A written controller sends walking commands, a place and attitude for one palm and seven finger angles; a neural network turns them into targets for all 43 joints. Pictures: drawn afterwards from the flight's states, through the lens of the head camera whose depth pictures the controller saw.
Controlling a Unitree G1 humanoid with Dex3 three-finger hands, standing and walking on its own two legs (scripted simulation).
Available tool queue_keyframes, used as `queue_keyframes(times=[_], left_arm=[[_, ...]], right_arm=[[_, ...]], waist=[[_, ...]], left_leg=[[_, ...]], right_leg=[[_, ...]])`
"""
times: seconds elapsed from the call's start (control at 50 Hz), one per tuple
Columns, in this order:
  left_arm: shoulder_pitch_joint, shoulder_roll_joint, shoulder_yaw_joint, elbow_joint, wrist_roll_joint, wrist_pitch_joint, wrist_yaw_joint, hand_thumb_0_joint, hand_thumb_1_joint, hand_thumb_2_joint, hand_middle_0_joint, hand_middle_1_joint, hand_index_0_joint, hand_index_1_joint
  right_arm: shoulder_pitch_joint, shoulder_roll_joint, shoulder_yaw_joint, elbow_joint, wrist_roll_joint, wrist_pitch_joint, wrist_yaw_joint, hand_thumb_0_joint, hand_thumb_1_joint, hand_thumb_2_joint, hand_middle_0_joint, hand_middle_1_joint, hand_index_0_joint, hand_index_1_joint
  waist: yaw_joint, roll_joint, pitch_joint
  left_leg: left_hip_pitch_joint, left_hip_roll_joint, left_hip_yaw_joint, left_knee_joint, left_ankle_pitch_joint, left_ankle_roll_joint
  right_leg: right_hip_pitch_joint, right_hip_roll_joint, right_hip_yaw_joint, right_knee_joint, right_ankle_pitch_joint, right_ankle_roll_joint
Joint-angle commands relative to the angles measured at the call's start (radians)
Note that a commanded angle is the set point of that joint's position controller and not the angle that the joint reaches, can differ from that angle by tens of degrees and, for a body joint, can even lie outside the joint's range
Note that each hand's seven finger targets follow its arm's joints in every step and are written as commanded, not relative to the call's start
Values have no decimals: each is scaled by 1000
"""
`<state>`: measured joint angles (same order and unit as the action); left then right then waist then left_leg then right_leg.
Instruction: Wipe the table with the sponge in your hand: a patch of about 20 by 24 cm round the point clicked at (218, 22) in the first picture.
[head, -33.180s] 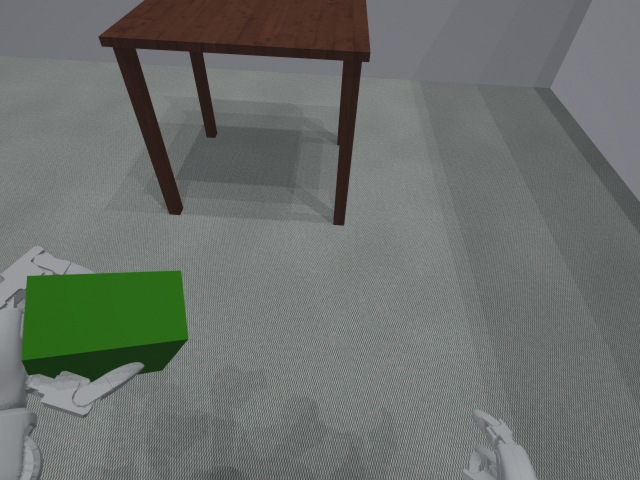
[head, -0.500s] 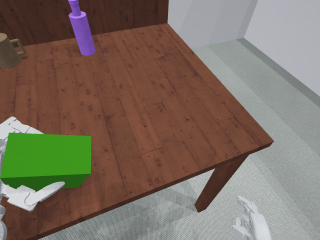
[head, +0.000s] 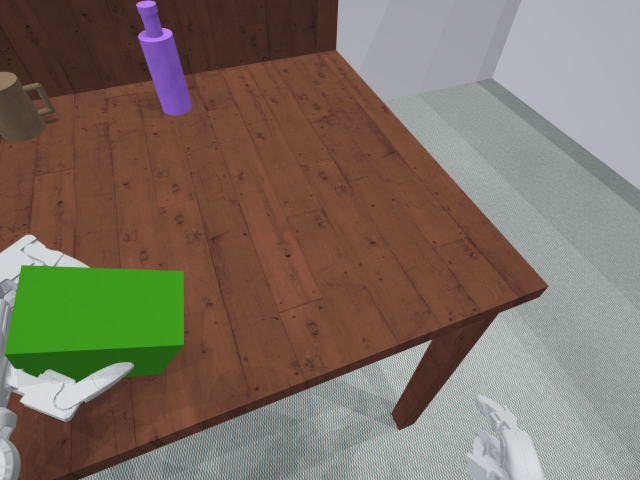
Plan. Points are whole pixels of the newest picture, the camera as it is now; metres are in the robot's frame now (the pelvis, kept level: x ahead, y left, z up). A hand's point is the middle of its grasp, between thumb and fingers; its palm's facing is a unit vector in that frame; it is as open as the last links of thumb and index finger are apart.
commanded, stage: come to a stop and stand still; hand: left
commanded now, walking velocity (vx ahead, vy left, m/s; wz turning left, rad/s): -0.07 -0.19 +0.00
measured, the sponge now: (126, 329) +0.23 +0.20 +0.14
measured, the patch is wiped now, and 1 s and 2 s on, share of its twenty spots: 0.00 0.00 0.00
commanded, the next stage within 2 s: look again from close up in 1.02 s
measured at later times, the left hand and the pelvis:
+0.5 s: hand (32, 341) +0.20 +0.27 +0.16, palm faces +0.26 -0.87 -0.42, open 10.5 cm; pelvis -0.03 +0.04 +0.00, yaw -4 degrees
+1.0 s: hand out of the picture +0.22 +0.32 +0.17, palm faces +0.32 -0.87 -0.39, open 10.5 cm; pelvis -0.02 +0.08 +0.01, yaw -3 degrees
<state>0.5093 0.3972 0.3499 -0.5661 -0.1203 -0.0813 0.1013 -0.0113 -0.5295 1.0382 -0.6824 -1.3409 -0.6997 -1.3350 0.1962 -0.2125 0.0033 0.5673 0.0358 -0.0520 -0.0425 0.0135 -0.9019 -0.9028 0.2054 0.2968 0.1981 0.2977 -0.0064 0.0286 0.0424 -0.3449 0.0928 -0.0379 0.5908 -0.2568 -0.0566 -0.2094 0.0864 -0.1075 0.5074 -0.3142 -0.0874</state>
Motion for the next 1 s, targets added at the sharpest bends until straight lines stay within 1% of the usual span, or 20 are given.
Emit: queue_keyframes(times=[0.0,0.06,0.08,0.1,0.12,0.16,0.2,0.22,0.24,0.28,0.3,0.32,0.36,0.44,0.5,0.58,0.7,0.72,0.84,0.98], left_arm=[[-45,188,145,-230,-7,-74,26,0,100,1300,-1200,-1600,-1200,-1600],[-39,180,147,-226,-2,-80,23,0,100,1300,-1200,-1600,-1200,-1600],[-969,930,720,-289,146,-199,-17,0,100,1300,-1200,-1600,-1200,-1600],[-693,604,480,94,72,-133,-34,0,100,1300,-1200,-1600,-1200,-1600],[-536,316,246,93,64,-132,-60,0,100,1300,-1200,-1600,-1200,-1600],[-250,221,179,44,39,-164,-79,0,100,1300,-1200,-1600,-1200,-1600],[-92,67,70,-12,27,-154,-84,0,100,1300,-1200,-1600,-1200,-1600],[-67,105,99,-74,36,-153,-83,0,100,1300,-1200,-1600,-1200,-1600],[-71,160,142,-104,50,-155,-77,0,100,1300,-1200,-1600,-1200,-1600],[-62,240,204,-140,49,-161,-55,0,100,1300,-1200,-1600,-1200,-1600],[-38,302,268,-140,49,-161,-21,0,100,1300,-1200,-1600,-1200,-1600],[-73,243,241,-154,28,-174,-13,0,100,1300,-1200,-1600,-1200,-1600],[-136,261,265,-210,22,-199,14,0,100,1300,-1200,-1600,-1200,-1600],[-208,228,210,-166,44,-206,32,0,100,1300,-1200,-1600,-1200,-1600],[-208,181,159,-101,68,-192,16,0,100,1300,-1200,-1600,-1200,-1600],[-195,125,86,-66,80,-184,2,0,100,1300,-1200,-1600,-1200,-1600],[-218,160,120,-72,98,-180,12,0,100,1300,-1200,-1600,-1200,-1600],[-222,114,79,-62,92,-185,6,0,100,1300,-1200,-1600,-1200,-1600],[-245,149,99,-135,90,-192,5,0,100,1300,-1200,-1600,-1200,-1600],[-172,139,97,-122,80,-182,1,0,100,1300,-1200,-1600,-1200,-1600]], right_arm=[[-85,-107,-50,-162,6,-53,-4,0,-900,-900,200,300,200,300],[-76,-112,-47,-165,-4,-47,0,0,-900,-900,200,300,200,300],[150,-143,-117,-46,-57,-145,-21,0,-900,-900,200,300,200,300],[18,-126,-110,-56,-6,-126,-25,0,-900,-900,200,300,200,300],[4,-131,-100,-111,-11,-133,-4,0,-900,-900,200,300,200,300],[34,-153,-98,-147,-14,-139,28,0,-900,-900,200,300,200,300],[-30,-131,-90,-175,5,-145,69,0,-900,-900,200,300,200,300],[-16,-134,-93,-197,1,-137,81,0,-900,-900,200,300,200,300],[-29,-133,-87,-206,3,-135,85,0,-900,-900,200,300,200,300],[-37,-107,-71,-211,10,-141,65,0,-900,-900,200,300,200,300],[-43,-95,-54,-188,11,-129,53,0,-900,-900,200,300,200,300],[-38,-95,-56,-187,5,-132,43,0,-900,-900,200,300,200,300],[-50,-80,-38,-164,-9,-150,18,0,-900,-900,200,300,200,300],[-60,-117,-40,-138,-17,-157,-9,0,-900,-900,200,300,200,300],[-82,-105,-27,-140,-11,-160,-4,0,-900,-900,200,300,200,300],[-49,-115,-25,-137,-14,-161,8,0,-900,-900,200,300,200,300],[-85,-108,-10,-138,-18,-155,6,0,-900,-900,200,300,200,300],[-67,-100,-6,-139,-24,-147,3,0,-900,-900,200,300,200,300],[-61,-99,-11,-153,-27,-154,3,0,-900,-900,200,300,200,300],[-50,-109,-21,-150,-26,-142,10,0,-900,-900,200,300,200,300]], waist=[[-11,39,-161],[-4,55,-159],[56,-282,-25],[39,-63,-50],[24,53,-111],[39,122,-241],[58,143,-288],[68,113,-249],[75,45,-207],[59,-245,-118],[52,-282,-159],[43,-290,-172],[32,-124,-162],[39,114,-152],[42,181,-117],[35,17,-98],[35,52,-109],[31,42,-116],[32,117,-136],[31,62,-183]], left_leg=[[153,45,-43,-13,192,87],[122,58,-52,-28,232,95],[-74,-34,178,78,193,67],[34,-53,134,6,168,60],[171,-39,122,-48,237,65],[302,32,81,-68,414,143],[299,119,-16,-90,515,203],[211,142,-33,-110,484,199],[85,116,1,-87,364,165],[2,-42,106,95,6,81],[1,-87,114,156,-50,72],[-35,-104,87,217,-101,65],[-5,-84,21,141,-110,62],[189,24,-83,-222,173,99],[115,39,-114,-273,20,115],[55,23,-104,-291,-127,111],[81,29,-120,-348,-171,92],[69,28,-131,-354,-179,94],[129,28,-118,-325,19,59],[215,21,-88,-254,302,22]], right_leg=[[-34,-187,160,-112,316,11],[1,-166,125,-112,324,38],[37,-162,192,-252,703,202],[2,-264,214,-128,685,15],[-19,-229,266,-49,745,39],[-40,-174,158,139,716,190],[-57,-117,107,287,357,199],[-15,-117,102,212,147,176],[88,-130,92,69,144,154],[54,-203,191,-154,328,112],[49,-294,290,-189,440,61],[68,-344,349,-202,461,38],[45,-369,344,-183,423,-47],[0,-171,165,-82,137,52],[32,-149,130,-89,82,64],[66,-151,122,-154,70,71],[47,-130,118,-141,73,72],[60,-126,108,-138,84,73],[72,-127,101,-120,156,64],[75,-141,92,-118,236,58]])
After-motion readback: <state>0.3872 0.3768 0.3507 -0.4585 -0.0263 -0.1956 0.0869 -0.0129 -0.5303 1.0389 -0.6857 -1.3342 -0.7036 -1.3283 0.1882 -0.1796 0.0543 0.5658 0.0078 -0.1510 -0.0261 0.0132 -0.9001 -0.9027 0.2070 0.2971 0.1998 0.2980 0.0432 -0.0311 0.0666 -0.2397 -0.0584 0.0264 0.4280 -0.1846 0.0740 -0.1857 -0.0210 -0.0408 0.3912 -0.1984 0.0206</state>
